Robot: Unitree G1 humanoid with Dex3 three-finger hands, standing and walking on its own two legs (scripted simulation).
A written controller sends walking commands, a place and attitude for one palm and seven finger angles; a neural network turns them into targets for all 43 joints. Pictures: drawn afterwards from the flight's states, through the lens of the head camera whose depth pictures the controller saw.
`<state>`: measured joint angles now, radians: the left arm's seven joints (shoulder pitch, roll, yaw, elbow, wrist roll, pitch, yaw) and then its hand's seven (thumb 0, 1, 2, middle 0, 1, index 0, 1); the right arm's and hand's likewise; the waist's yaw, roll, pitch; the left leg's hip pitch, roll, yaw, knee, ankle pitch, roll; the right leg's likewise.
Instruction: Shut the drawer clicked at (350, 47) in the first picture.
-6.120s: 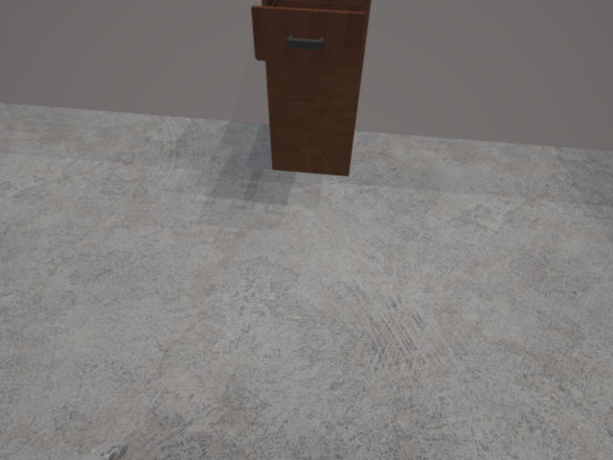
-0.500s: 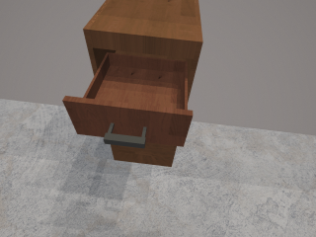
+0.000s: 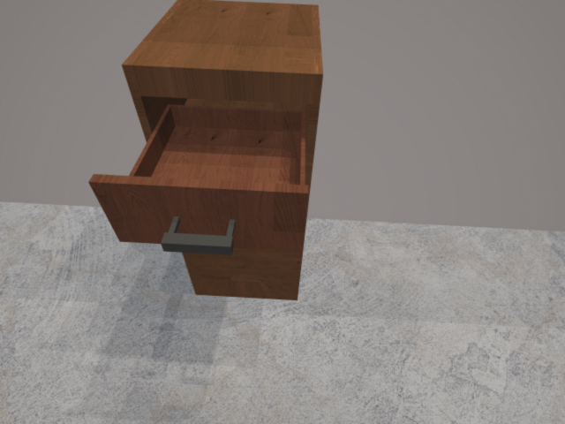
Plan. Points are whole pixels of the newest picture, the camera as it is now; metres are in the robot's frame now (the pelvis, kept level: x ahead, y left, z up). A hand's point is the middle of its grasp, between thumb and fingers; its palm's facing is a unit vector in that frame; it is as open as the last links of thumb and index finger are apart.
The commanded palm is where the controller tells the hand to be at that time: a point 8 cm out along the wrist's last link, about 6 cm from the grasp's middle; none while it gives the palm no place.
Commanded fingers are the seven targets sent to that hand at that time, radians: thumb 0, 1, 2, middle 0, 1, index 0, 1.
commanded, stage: look again from close up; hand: left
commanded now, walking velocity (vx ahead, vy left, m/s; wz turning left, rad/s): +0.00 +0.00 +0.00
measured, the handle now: (201, 233) +0.42 +0.16 +0.01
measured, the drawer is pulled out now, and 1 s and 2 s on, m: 0.28 0.28 0.28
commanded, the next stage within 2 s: shuffle to correct the standing spot in 0.62 s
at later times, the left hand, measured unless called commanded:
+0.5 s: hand out of the picture +0.04 +0.20 -0.18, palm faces +0.03 -0.98 -0.19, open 7.4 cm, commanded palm none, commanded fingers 0.00 0.90 0.90 -0.20 -0.30 -0.20 -0.30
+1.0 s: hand out of the picture +0.02 +0.19 -0.19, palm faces -0.01 -0.98 -0.18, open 7.4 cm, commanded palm none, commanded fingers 0.00 0.90 0.90 -0.20 -0.30 -0.20 -0.30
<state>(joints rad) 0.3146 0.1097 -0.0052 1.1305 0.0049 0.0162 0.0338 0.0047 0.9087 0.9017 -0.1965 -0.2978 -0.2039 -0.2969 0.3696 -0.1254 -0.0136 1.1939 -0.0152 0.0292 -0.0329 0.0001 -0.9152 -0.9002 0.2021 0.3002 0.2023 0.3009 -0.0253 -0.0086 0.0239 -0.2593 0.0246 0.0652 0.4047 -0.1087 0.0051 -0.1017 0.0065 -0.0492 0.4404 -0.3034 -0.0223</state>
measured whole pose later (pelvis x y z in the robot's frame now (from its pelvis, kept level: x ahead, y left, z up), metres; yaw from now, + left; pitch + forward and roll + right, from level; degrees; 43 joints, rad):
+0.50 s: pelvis +0.03 +0.03 -0.01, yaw +0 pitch -1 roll +0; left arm 0.31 0.15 -0.01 1.04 0.02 -0.01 0.05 0.00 0.91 0.90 -0.20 -0.30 -0.20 -0.30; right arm 0.28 -0.16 0.01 1.08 -0.02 -0.01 -0.02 0.02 -0.94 -0.90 0.20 0.30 0.20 0.30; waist 0.00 0.00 0.02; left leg -0.32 -0.02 0.07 0.55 -0.23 0.05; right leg -0.12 -0.03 -0.04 0.52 -0.39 0.02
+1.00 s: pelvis +0.05 +0.01 -0.01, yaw -1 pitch +1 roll +1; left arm 0.35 0.18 0.00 1.08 0.03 0.01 0.02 0.01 0.91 0.90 -0.20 -0.30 -0.20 -0.30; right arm 0.23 -0.16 -0.01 1.08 -0.02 0.00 -0.02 0.00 -0.91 -0.90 0.21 0.30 0.21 0.30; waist 0.01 -0.04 0.01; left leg -0.31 -0.01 0.08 0.54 -0.26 0.03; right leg -0.14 -0.03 -0.02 0.54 -0.43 0.00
